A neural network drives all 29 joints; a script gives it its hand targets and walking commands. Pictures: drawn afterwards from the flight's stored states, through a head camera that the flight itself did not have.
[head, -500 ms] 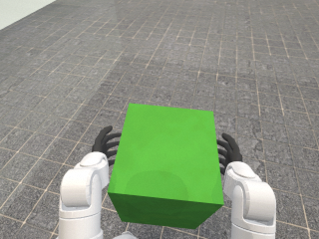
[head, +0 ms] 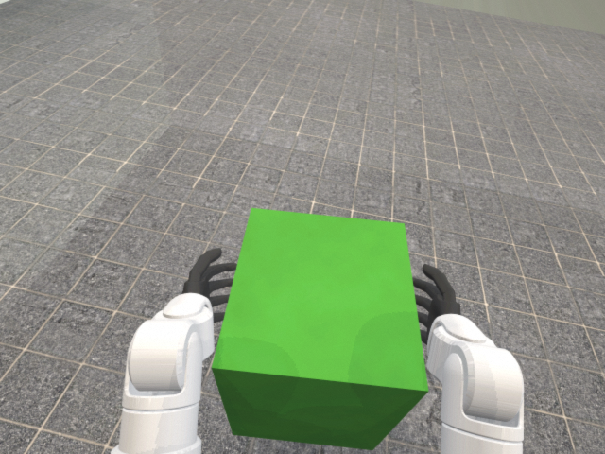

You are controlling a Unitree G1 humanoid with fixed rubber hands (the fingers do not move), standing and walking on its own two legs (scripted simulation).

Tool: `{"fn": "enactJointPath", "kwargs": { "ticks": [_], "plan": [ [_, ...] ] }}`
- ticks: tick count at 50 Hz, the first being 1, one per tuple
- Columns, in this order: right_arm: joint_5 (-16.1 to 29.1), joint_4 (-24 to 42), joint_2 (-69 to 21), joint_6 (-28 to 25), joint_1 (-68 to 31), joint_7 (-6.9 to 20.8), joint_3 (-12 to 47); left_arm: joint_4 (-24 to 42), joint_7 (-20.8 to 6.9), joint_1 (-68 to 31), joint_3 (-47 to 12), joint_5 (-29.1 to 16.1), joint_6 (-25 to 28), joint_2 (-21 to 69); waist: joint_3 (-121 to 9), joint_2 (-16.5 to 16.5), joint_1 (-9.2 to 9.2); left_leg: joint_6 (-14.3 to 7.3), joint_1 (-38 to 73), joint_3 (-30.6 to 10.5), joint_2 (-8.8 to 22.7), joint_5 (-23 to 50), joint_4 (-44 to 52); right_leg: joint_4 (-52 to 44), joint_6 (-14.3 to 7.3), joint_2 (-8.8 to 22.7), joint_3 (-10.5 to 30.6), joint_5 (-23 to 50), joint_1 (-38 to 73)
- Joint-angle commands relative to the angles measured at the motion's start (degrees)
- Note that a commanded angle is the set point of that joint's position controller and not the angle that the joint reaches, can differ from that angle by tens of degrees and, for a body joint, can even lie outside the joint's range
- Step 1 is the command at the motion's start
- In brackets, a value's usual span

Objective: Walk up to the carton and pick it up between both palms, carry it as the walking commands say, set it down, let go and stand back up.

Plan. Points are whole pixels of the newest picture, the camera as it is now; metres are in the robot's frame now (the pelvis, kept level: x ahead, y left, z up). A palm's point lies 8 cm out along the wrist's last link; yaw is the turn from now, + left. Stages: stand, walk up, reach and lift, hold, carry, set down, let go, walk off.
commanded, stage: carry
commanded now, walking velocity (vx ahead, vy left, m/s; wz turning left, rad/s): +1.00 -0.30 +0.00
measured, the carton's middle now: (314, 334) +0.29 -0.01 +0.02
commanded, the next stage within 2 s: none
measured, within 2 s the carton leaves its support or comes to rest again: neither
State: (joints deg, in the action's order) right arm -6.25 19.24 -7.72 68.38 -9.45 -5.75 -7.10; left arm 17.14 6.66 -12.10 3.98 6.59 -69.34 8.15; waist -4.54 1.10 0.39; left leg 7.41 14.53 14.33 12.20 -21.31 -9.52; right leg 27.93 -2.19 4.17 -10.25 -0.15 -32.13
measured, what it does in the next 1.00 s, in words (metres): walks ahead: right foot, then left foot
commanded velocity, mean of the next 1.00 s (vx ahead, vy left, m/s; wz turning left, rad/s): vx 1.00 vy -0.30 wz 0.00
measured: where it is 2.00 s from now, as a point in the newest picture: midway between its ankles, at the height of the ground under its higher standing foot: (376, 184)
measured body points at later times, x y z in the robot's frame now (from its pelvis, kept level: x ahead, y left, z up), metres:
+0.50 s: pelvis +0.50 -0.12 +0.00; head +0.50 -0.12 +0.45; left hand +0.79 +0.00 +0.06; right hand +0.77 -0.29 +0.07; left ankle +0.59 -0.08 -0.72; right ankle +0.24 -0.15 -0.62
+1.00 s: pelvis +1.00 -0.30 +0.01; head +1.03 -0.29 +0.46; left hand +1.27 -0.13 +0.07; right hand +1.30 -0.42 +0.07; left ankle +0.81 -0.15 -0.60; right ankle +1.03 -0.37 -0.72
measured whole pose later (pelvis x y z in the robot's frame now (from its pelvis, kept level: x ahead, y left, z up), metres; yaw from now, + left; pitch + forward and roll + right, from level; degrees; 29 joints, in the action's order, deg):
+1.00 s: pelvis +1.00 -0.30 +0.01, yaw +3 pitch +4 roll -1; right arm -6.6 19.0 -8.0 69.3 -11.7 -5.7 -7.8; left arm 17.5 7.8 -12.0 4.7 4.7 -68.6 8.1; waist 0.2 -0.2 -3.6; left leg -2.1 -19.3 -1.9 5.4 -24.0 -72.1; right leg 29.2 -4.3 0.2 -11.0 -11.7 -20.3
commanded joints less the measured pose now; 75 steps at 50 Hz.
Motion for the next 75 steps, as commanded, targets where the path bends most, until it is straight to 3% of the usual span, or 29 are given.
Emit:
{"fn": "enactJointPath", "kwargs": {
  "ticks": [1, 2, 3, 4, 6, 9, 15, 20, 22, 23, 24, 25, 28, 32, 39, 42, 44, 45, 46, 48, 53, 56, 61, 64, 65, 66, 68, 71, 75],
  "plan": [
    [22.67, 5.10, -50.50, 0.51, -27.25, 16.37, 37.14, 4.34, -14.32, -25.34, -39.81, -23.85, 1.22, 55.18, -17.21, -15.18, -6.26, -7.49, -12.95, 3.09, -0.76, 67.82, -37.91, -4.35, 0.01, -7.25, -5.64, -6.05, 39.23],
    [21.49, 3.18, -50.26, -0.04, -27.56, 16.31, 36.93, 5.52, -14.81, -27.81, -39.38, -23.89, 0.95, 55.07, -14.48, -6.23, -5.04, -6.85, -21.91, -2.01, -2.52, 41.29, -51.79, -1.19, 3.36, -3.04, 1.18, -14.78, 40.80],
    [24.25, 7.99, -51.82, 0.67, -29.05, 16.00, 40.96, 4.26, -15.10, -28.20, -40.57, -25.79, 1.01, 52.50, -20.47, 25.81, -2.51, -6.95, -42.63, -9.88, -15.37, -5.98, -66.41, -12.98, -5.69, 11.25, 33.25, -17.48, 49.36],
    [23.19, 4.33, -52.29, 0.97, -27.67, 15.20, 38.90, 6.60, -15.88, -29.36, -41.33, -27.50, 0.32, 52.95, -18.98, 13.87, -2.93, -8.36, -49.84, -19.39, -13.71, -9.90, -75.56, -11.55, -9.55, 15.44, 34.41, -5.24, 51.64],
    [22.17, 2.06, -53.83, 0.52, -26.03, 14.05, 38.79, 6.65, -15.91, -27.85, -41.63, -28.58, 0.61, 53.53, -19.23, 1.62, -2.20, -10.99, -50.13, -18.81, -8.05, -4.84, -67.57, -5.99, -6.63, 12.35, 23.14, 9.38, 45.73],
    [21.62, 2.81, -55.72, 0.19, -25.03, 13.09, 39.75, 7.15, -16.38, -27.02, -40.64, -28.17, 0.79, 54.16, -18.43, 7.63, -1.62, -9.31, -47.96, -13.33, -4.65, 2.59, -55.70, -10.44, -5.28, 11.18, 17.03, 10.12, 40.87],
    [21.21, 2.34, -54.18, -0.08, -21.05, 11.59, 42.20, 6.18, -17.26, -24.15, -38.78, -27.84, 0.62, 50.05, -8.08, 4.34, -1.75, -7.96, -51.05, -0.98, -8.21, 12.12, -28.24, -17.21, -5.45, 3.14, 3.85, 23.15, 39.46],
    [21.90, 0.68, -54.06, -0.29, -21.62, 11.42, 43.08, 4.69, -17.54, -22.04, -38.54, -26.23, 0.16, 47.71, -12.82, 11.49, -1.39, -10.09, -28.70, 6.81, -16.13, 19.83, -21.58, -6.65, -1.38, 3.82, -1.25, 63.29, 39.43],
    [22.03, 1.46, -54.15, -0.36, -22.69, 12.14, 42.07, 5.82, -17.87, -24.77, -38.55, -25.20, -0.05, 46.21, -16.68, 6.14, 4.18, -8.91, -7.70, 4.91, -12.70, 19.52, -14.43, 17.29, -0.22, 1.99, -4.90, 54.96, 31.08],
    [21.44, 0.66, -55.35, -0.06, -22.65, 13.07, 40.51, 5.02, -17.81, -25.61, -37.09, -23.60, 0.21, 46.28, -12.58, 2.01, 5.22, -9.08, 0.05, -7.75, -5.00, 10.71, -15.05, 32.75, -1.11, -1.57, -1.01, 29.36, 17.44],
    [22.10, 1.05, -53.88, -0.59, -23.29, 13.02, 38.74, 8.10, -17.23, -28.03, -38.92, -26.31, -0.68, 46.66, -16.66, -17.66, 1.67, -22.64, 5.67, -48.34, 15.05, 12.30, -8.32, 55.58, 3.34, -10.62, 7.67, -16.22, -1.55],
    [24.20, 1.42, -54.83, 0.70, -25.85, 13.21, 41.25, 7.35, -16.46, -26.92, -38.57, -26.07, -0.70, 46.85, -18.93, -7.86, 0.53, -24.20, 5.77, -48.49, 16.56, 20.59, -6.52, 64.89, 1.91, -4.97, 19.84, -17.18, -5.58],
    [26.40, 4.03, -57.68, 0.98, -28.96, 13.47, 42.46, 9.54, -14.87, -27.32, -39.76, -24.99, -0.57, 50.49, -17.73, 0.92, 0.00, -17.93, -0.84, -28.93, 12.43, 26.87, -6.04, 59.40, -0.22, 1.01, 20.82, -12.19, -8.21],
    [26.31, 3.33, -56.94, 2.60, -26.19, 14.62, 42.35, 4.52, -13.75, -21.54, -37.46, -21.13, 0.02, 52.72, -11.42, -4.67, -0.47, -10.96, -9.68, -11.92, 5.67, 21.90, -1.63, 38.77, 0.23, 1.63, 11.12, -5.21, -9.31],
    [24.27, 0.03, -52.87, 0.99, -21.95, 16.36, 39.12, 0.99, -13.95, -24.09, -39.14, -22.20, 1.03, 54.56, -4.22, -16.09, 0.08, -8.16, -8.92, 1.23, 1.50, 61.14, 3.26, 1.34, -0.15, -3.96, -4.99, 4.25, 7.04],
    [23.48, 4.88, -51.55, 0.74, -26.77, 16.25, 38.20, 2.08, -14.08, -24.23, -39.76, -23.71, 1.27, 55.15, -14.65, -22.02, -4.15, -7.00, -5.98, 2.53, 1.76, 77.76, -19.47, 1.20, -1.69, -6.89, -4.83, -1.13, 26.95],
    [21.29, 3.67, -50.22, -0.04, -27.81, 16.06, 37.04, 4.76, -14.81, -27.89, -38.91, -23.87, 0.96, 55.04, -14.07, -6.92, -5.11, -6.87, -20.66, -1.04, -1.74, 46.59, -51.28, -0.71, 2.63, -4.63, -0.01, -15.32, 39.53],
    [24.79, 9.63, -52.35, 0.69, -29.68, 15.81, 41.83, 4.77, -15.08, -29.11, -40.63, -26.19, 1.01, 52.87, -20.79, 25.81, -2.22, -7.03, -41.88, -8.28, -14.50, -3.22, -66.89, -12.01, -6.71, 10.38, 32.53, -17.90, 48.68],
    [23.42, 5.49, -52.99, 1.08, -28.41, 15.01, 39.64, 6.34, -15.86, -29.65, -41.49, -27.61, 0.19, 53.62, -19.96, 15.05, -2.83, -8.40, -49.84, -18.80, -14.24, -10.21, -77.51, -11.12, -10.81, 14.60, 35.90, -4.81, 51.29],
    [22.38, 2.79, -54.32, 0.53, -26.05, 13.78, 39.36, 6.38, -15.76, -28.07, -41.78, -28.94, 0.51, 53.68, -20.09, 1.40, -2.31, -11.36, -51.38, -18.83, -8.43, -5.92, -69.88, -5.39, -7.59, 12.16, 24.47, 11.38, 46.21],
    [21.15, 2.68, -55.29, -0.60, -22.51, 12.27, 40.29, 6.45, -16.68, -25.54, -40.17, -28.27, 1.37, 53.53, -16.21, 6.12, -1.50, -8.24, -51.71, -10.31, -4.27, 2.73, -50.88, -13.86, -7.67, 10.03, 15.58, 9.56, 40.12],
    [20.80, 2.80, -54.66, -0.99, -22.04, 11.59, 42.03, 5.49, -17.17, -24.63, -38.69, -27.66, 1.75, 51.37, -9.72, 4.78, -1.47, -8.10, -54.66, -3.14, -6.06, 9.27, -36.89, -15.15, -6.45, 5.49, 7.78, 25.83, 39.73],
    [20.92, 0.70, -54.67, -2.04, -21.10, 11.49, 43.30, 1.46, -16.99, -19.83, -37.21, -25.65, 2.16, 50.43, -11.86, 9.48, -1.77, -9.66, -34.13, 8.07, -16.94, 28.30, -19.65, -4.31, 2.16, 2.34, -0.52, 62.67, 37.98],
    [21.71, 3.35, -55.17, -2.29, -23.70, 12.86, 42.37, 6.16, -17.55, -25.26, -36.96, -24.38, 2.62, 48.51, -16.39, 4.63, 4.74, -9.38, -7.26, 0.21, -8.59, 44.91, -4.72, 26.78, 6.40, -0.25, -2.75, 44.36, 29.86],
    [21.89, 3.41, -55.78, -2.46, -25.24, 13.45, 40.67, 8.12, -17.75, -29.18, -36.76, -24.36, 2.47, 48.93, -17.85, -9.31, 3.35, -17.26, 8.68, -18.59, 7.60, 83.22, -17.28, 42.74, 7.22, -8.89, 0.56, -19.70, 10.64],
    [23.55, 0.95, -53.70, -2.44, -24.36, 13.54, 39.50, 5.15, -17.23, -25.45, -37.94, -24.87, 2.19, 48.51, -25.53, -11.99, 2.22, -26.83, 14.33, -32.85, 15.96, 89.17, -17.16, 59.71, 7.87, -8.82, 13.21, -31.05, 1.08],
    [23.92, 2.68, -55.02, -2.36, -23.30, 13.24, 41.47, 7.41, -15.99, -21.99, -39.67, -24.12, 1.94, 50.52, -25.96, -9.97, 2.01, -25.64, 11.92, -28.53, 13.92, 63.82, -12.10, 58.99, 5.02, -1.90, 18.88, -28.82, -7.27],
    [25.40, 3.99, -55.95, -1.26, -27.29, 13.36, 41.59, 8.19, -14.33, -23.61, -38.56, -22.17, 2.49, 51.30, -18.96, -0.70, 0.62, -18.87, -4.21, -15.77, 7.74, 50.97, -6.68, 31.89, 3.57, 0.91, 14.14, -20.19, 0.37],
    [24.38, 1.07, -54.20, -0.48, -24.70, 14.85, 41.13, 2.75, -13.28, -19.01, -37.39, -19.54, 3.02, 52.71, -15.98, -11.44, 0.87, -14.22, -11.70, -3.01, 0.83, 61.97, -7.47, 3.12, 4.59, -4.98, 1.89, -9.84, 10.86]
  ]
}}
